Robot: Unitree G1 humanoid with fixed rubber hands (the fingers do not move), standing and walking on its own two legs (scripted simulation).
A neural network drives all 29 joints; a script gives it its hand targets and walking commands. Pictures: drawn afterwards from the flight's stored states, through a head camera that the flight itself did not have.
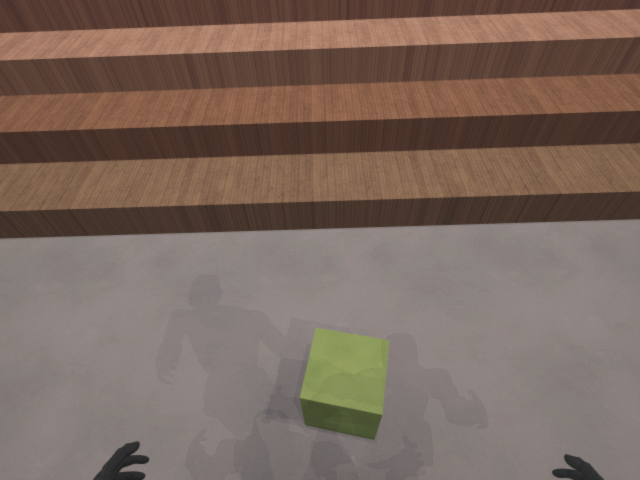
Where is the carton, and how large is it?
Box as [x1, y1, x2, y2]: [300, 328, 388, 439]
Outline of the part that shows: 316,328 300,394 300,401 305,424 373,439 382,414 388,340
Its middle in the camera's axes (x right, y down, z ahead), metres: +0.08 +0.43 +1.12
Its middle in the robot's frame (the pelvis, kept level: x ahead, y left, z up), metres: +0.46 -0.01 -0.66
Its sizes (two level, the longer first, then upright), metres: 0.210 0.200 0.250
